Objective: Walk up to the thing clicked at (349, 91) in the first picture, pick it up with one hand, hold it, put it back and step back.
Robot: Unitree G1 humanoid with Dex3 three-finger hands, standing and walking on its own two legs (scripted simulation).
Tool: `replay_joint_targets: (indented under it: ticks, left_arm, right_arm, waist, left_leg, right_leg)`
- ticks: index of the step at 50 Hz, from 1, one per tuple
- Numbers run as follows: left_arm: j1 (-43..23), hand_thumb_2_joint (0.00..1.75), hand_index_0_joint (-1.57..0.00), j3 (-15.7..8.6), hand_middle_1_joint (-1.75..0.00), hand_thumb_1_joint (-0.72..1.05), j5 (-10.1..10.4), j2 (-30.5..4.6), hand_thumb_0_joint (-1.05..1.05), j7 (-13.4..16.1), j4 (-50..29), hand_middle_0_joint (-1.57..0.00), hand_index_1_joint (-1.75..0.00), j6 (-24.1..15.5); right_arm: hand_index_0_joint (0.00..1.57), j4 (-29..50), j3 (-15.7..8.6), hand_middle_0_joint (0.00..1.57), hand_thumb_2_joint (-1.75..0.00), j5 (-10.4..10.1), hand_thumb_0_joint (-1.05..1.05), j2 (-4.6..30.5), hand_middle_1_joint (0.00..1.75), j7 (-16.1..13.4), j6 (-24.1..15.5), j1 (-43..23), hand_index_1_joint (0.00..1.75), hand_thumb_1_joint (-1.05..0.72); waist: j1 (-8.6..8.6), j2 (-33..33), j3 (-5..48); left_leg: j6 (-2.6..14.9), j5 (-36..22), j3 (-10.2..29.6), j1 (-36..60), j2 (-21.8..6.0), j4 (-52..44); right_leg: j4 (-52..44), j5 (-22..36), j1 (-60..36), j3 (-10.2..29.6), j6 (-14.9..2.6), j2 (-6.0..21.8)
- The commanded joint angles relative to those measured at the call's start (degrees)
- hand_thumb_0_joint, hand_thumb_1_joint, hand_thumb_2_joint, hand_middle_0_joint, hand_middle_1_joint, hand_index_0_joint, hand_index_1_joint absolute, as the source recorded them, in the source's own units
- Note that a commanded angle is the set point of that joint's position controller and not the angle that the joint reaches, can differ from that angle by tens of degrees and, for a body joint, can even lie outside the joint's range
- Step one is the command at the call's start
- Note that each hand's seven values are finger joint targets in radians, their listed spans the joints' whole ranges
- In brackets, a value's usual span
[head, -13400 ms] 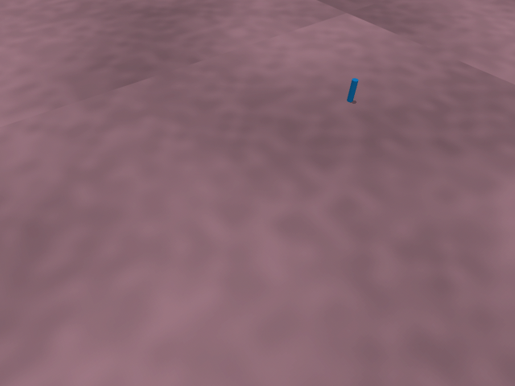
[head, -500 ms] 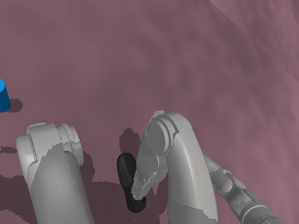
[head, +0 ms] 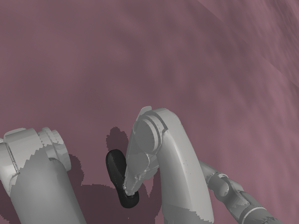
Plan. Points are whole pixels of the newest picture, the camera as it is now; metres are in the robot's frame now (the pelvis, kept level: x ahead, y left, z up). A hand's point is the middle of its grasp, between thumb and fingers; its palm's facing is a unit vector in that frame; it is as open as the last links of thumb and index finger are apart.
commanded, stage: close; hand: left
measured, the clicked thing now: out of the picture +0.42 +0.29 -0.20
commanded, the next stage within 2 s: settle in 0.78 s
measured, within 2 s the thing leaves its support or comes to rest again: leaves its support in 1.12 s
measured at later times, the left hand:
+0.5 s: hand out of the picture +0.40 +0.29 -0.17, palm faces +0.34 -0.94 +0.03, open 9.2 cm
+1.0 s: hand out of the picture +0.42 +0.28 -0.17, palm faces +0.34 -0.94 +0.01, open 6.4 cm
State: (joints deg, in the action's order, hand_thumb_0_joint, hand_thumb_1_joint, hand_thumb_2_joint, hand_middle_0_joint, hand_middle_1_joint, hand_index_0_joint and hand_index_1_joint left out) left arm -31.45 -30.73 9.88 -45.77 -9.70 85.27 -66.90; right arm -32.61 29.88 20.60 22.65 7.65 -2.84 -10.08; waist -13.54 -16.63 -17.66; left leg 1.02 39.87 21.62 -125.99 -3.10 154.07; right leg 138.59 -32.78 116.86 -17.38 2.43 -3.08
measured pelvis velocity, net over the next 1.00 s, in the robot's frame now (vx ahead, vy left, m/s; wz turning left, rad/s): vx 0.01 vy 0.00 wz -0.02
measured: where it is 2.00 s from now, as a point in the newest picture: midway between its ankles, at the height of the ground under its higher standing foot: (92, 207)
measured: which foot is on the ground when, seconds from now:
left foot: down 0.00-1.00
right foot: down 0.00-1.00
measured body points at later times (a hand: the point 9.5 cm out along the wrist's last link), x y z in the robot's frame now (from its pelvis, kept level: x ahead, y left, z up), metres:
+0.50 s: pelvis +0.00 +0.00 +0.00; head +0.21 +0.20 +0.34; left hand +0.38 +0.34 -0.17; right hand +0.20 -0.23 -0.02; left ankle +0.09 +0.12 -0.24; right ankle +0.15 -0.11 -0.24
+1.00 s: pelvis +0.01 +0.00 +0.01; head +0.23 +0.20 +0.34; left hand +0.40 +0.33 -0.17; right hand +0.18 -0.24 -0.02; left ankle +0.09 +0.12 -0.24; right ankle +0.15 -0.11 -0.24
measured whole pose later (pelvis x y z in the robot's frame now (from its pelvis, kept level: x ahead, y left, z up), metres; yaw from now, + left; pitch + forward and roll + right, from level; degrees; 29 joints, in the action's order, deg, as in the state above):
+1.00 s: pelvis +0.01 +0.00 +0.01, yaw -1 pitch +10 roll -18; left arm -34.2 -26.8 6.7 -46.4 -1.3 81.5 -65.8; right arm -32.3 30.4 21.0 21.5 8.8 -0.5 -11.2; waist -13.8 -16.8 -18.9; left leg 0.9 41.4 22.6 -126.5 -3.2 153.9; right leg 137.6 -33.8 117.1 -18.1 2.8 -3.5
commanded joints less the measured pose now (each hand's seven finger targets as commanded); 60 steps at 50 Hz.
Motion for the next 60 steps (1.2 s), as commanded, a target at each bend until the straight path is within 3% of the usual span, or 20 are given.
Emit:
replay_joint_targets:
  ticks: [1, 4, 6, 10, 12, 16, 21, 30, 35, 38, 42, 47, 50, 53, 54, 56, 57, 60]
  left_arm:
    - [-7.0, 0.2, -0.06, -1.0, -0.08, -0.38, -0.3, -10.5, 0.0, 1.4, -7.1, -0.08, -0.1, -4.6]
    - [-7.9, 0.34, -0.25, -1.1, -0.25, -0.14, -0.1, -10.4, 0.0, 1.9, -8.9, -0.26, -0.27, -5.0]
    - [-8.4, 0.39, -0.28, -1.0, -0.29, -0.01, 0.4, -10.4, 0.0, 2.3, -10.1, -0.3, -0.3, -5.0]
    - [-11.0, 0.47, -0.34, 1.8, -0.34, 0.17, -0.4, -9.1, 0.0, 2.1, -11.3, -0.37, -0.36, -4.9]
    - [-12.1, 0.5, -0.38, 3.0, -0.37, 0.25, -0.8, -9.0, 0.0, 2.2, -11.2, -0.41, -0.38, -4.6]
    - [-10.5, 0.56, -0.44, 3.3, -0.42, 0.35, -0.6, -7.6, 0.0, 2.8, -9.6, -0.47, -0.44, -3.7]
    - [-9.8, 0.67, -0.56, 2.6, -0.54, 0.48, -0.9, -8.4, 0.0, 4.4, -9.1, -0.59, -0.56, -3.0]
    - [-13.4, 0.88, -0.79, 3.4, -0.76, 0.77, -3.0, -9.2, 0.0, 6.8, -11.7, -0.82, -0.78, -3.3]
    - [-13.4, 1.06, -1.01, 4.8, -1.0, 0.75, -3.5, -7.6, 0.0, 7.3, -10.7, -1.04, -1.02, -3.1]
    - [-13.5, 1.12, -1.08, 5.6, -1.08, 0.75, -3.3, -7.6, 0.0, 7.5, -10.8, -1.11, -1.1, -2.9]
    - [-13.4, 1.21, -1.16, 5.0, -1.19, 0.71, -2.6, -8.4, 0.0, 7.9, -10.2, -1.19, -1.21, -2.8]
    - [-13.6, 1.33, -1.24, 3.3, -1.35, 0.61, -2.9, -9.8, 0.0, 8.6, -11.1, -1.27, -1.38, -3.4]
    - [-12.9, 1.35, -1.26, 3.3, -1.37, 0.63, -3.3, -10.0, 0.0, 8.1, -13.7, -1.29, -1.4, -3.2]
    - [-13.0, 1.31, -1.24, 4.9, -1.31, 0.76, -3.9, -9.0, 0.0, 7.4, -15.1, -1.27, -1.34, -2.2]
    - [-12.0, 1.35, -1.28, 3.8, -1.37, 0.73, -3.9, -10.1, 0.0, 7.4, -16.3, -1.31, -1.4, -1.6]
    - [-12.5, 1.42, -1.35, 4.1, -1.45, 0.64, -3.8, -9.5, 0.0, 7.5, -18.6, -1.37, -1.48, -0.6]
    - [-12.0, 1.41, -1.36, 3.3, -1.46, 0.61, -3.3, -10.2, 0.0, 7.6, -20.1, -1.38, -1.49, -0.1]
    - [-11.8, 1.44, -1.39, 4.2, -1.5, 0.58, -2.2, -6.7, 0.0, 7.7, -22.4, -1.41, -1.53, 1.4]
  right_arm:
    - [0.2, 2.0, -6.9, 0.2, -0.9, 0.5, 0.0, 20.3, 0.3, -1.5, 0.6, -1.5, 0.3, -0.88]
    - [0.2, 1.8, -7.1, 0.2, -0.9, 0.7, 0.0, 20.8, 0.3, -1.6, 0.9, -1.3, 0.3, -0.87]
    - [0.2, 1.6, -6.7, 0.2, -0.9, 0.9, 0.0, 20.5, 0.3, -1.5, 0.9, -0.7, 0.3, -0.86]
    - [0.2, 0.5, -7.0, 0.2, -0.9, 0.9, 0.0, 20.5, 0.3, -1.6, 1.0, -0.3, 0.3, -0.87]
    - [0.2, 0.3, -6.8, 0.2, -0.9, 0.8, 0.0, 20.5, 0.3, -1.6, 1.0, -0.4, 0.3, -0.86]
    - [0.2, 0.7, -7.1, 0.2, -0.89, 0.8, 0.0, 20.5, 0.3, -1.2, 1.4, -0.4, 0.3, -0.85]
    - [0.2, 1.5, -6.8, 0.2, -0.89, 0.6, 0.0, 20.0, 0.3, -0.9, 1.9, -0.6, 0.3, -0.85]
    - [0.2, 1.4, -7.0, 0.2, -0.89, 1.0, 0.0, 19.7, 0.3, -0.7, 2.4, -0.3, 0.3, -0.85]
    - [0.2, 1.3, -7.1, 0.2, -0.89, 0.9, 0.0, 20.0, 0.3, -0.4, 2.7, -0.3, 0.3, -0.85]
    - [0.2, 0.9, -7.1, 0.2, -0.89, 0.8, 0.0, 19.9, 0.3, -0.4, 2.7, -0.2, 0.3, -0.86]
    - [0.2, 1.2, -6.6, 0.2, -0.89, 0.6, 0.0, 19.6, 0.3, -0.2, 2.7, -0.3, 0.3, -0.86]
    - [0.2, 1.2, -6.5, 0.2, -0.9, 0.8, 0.0, 19.8, 0.3, -0.3, 2.8, -0.3, 0.3, -0.88]
    - [0.2, 1.0, -7.0, 0.2, -0.9, 0.9, 0.0, 19.7, 0.3, -0.4, 3.0, 0.0, 0.3, -0.88]
    - [0.2, 1.1, -7.5, 0.2, -0.9, 0.6, 0.0, 19.8, 0.3, -0.5, 3.3, 0.4, 0.3, -0.87]
    - [0.2, 0.7, -7.9, 0.2, -0.9, 0.4, 0.0, 19.6, 0.3, -0.5, 3.4, 0.8, 0.3, -0.87]
    - [0.2, 1.2, -8.3, 0.2, -0.9, 0.2, 0.0, 19.4, 0.3, -0.4, 3.6, 0.9, 0.3, -0.87]
    - [0.2, 1.2, -8.5, 0.2, -0.9, -0.1, 0.0, 19.3, 0.3, -0.4, 3.6, 1.3, 0.3, -0.87]
    - [0.2, 1.2, -9.9, 0.2, -0.9, -0.8, 0.0, 19.1, 0.3, -0.1, 3.7, 2.4, 0.3, -0.87]
  waist:
    - [-3.69, 30.3, 27.9]
    - [-4.45, 31.8, 28.8]
    - [-4.61, 31.8, 30.7]
    - [-6.78, 32.2, 30.5]
    - [-6.99, 32.2, 29.3]
    - [-6.12, 31.0, 28.8]
    - [-5.07, 30.3, 28.7]
    - [-6.39, 32.5, 29.7]
    - [-7.26, 31.6, 29.3]
    - [-6.8, 31.9, 29.2]
    - [-6.4, 29.3, 29.7]
    - [-6.17, 31.6, 30.1]
    - [-5.64, 33.8, 32.3]
    - [-6.2, 35.6, 32.0]
    - [-5.1, 36.1, 32.4]
    - [-5.09, 36.0, 33.2]
    - [-4.28, 36.4, 34.0]
    - [-4.26, 35.9, 35.5]
  left_leg:
    - [-2.4, -1.0, -4.7, 18.8, -2.0, -21.3]
    - [-2.74, -2.9, -4.4, 20.5, -2.3, -21.3]
    - [-2.54, -4.7, -4.8, 21.0, -2.1, -20.2]
    - [-2.74, -5.5, -4.0, 22.1, -2.5, -20.2]
    - [-2.71, -4.8, -3.6, 20.9, -2.4, -20.4]
    - [-2.81, -3.7, -3.3, 21.1, -2.4, -21.0]
    - [-2.59, -3.4, -3.8, 19.7, -2.1, -21.0]
    - [-2.79, -4.6, -3.7, 21.3, -2.3, -21.0]
    - [-2.85, -3.4, -3.1, 20.9, -2.3, -21.3]
    - [-2.72, -4.5, -3.5, 20.9, -2.1, -20.9]
    - [-1.94, -3.6, -4.5, 18.4, -1.7, -19.6]
    - [-2.55, -3.9, -3.7, 20.3, -2.2, -20.7]
    - [-2.92, -6.3, -3.9, 22.8, -2.5, -20.9]
    - [-3.27, -6.5, -3.7, 23.6, -2.5, -22.0]
    - [-3.19, -6.9, -4.2, 23.6, -2.5, -21.8]
    - [-3.19, -7.1, -4.2, 23.4, -2.4, -22.2]
    - [-2.99, -7.1, -5.0, 23.1, -2.3, -22.0]
    - [-3.01, -6.5, -5.2, 23.2, -2.0, -22.5]
  right_leg:
    - [-9.4, 3.3, -12.4, -3.6, -2.7, -2.6]
    - [-9.0, 5.0, -13.1, -3.9, -2.62, -2.5]
    - [-9.2, 6.8, -14.9, -3.7, -2.5, -2.8]
    - [-9.0, 7.8, -13.9, -4.1, -2.36, -2.7]
    - [-8.8, 7.5, -12.9, -4.2, -2.43, -2.7]
    - [-9.3, 6.4, -12.5, -4.3, -2.49, -2.7]
    - [-9.7, 5.7, -13.5, -4.2, -2.64, -3.0]
    - [-9.5, 6.9, -13.3, -4.2, -2.75, -3.0]
    - [-9.6, 6.1, -12.4, -4.6, -2.63, -2.9]
    - [-9.5, 7.1, -12.7, -4.3, -2.69, -2.9]
    - [-10.8, 6.5, -14.2, -3.9, -2.6, -3.3]
    - [-10.1, 6.3, -14.0, -4.2, -2.71, -3.1]
    - [-9.8, 8.0, -14.5, -3.9, -2.83, -3.1]
    - [-9.5, 8.0, -13.8, -4.1, -2.84, -2.8]
    - [-9.6, 8.4, -13.7, -3.6, -2.94, -2.9]
    - [-9.6, 8.5, -13.3, -3.6, -2.99, -2.8]
    - [-9.9, 8.5, -14.3, -3.1, -3.05, -2.8]
    - [-10.2, 8.1, -13.6, -2.9, -3.11, -2.7]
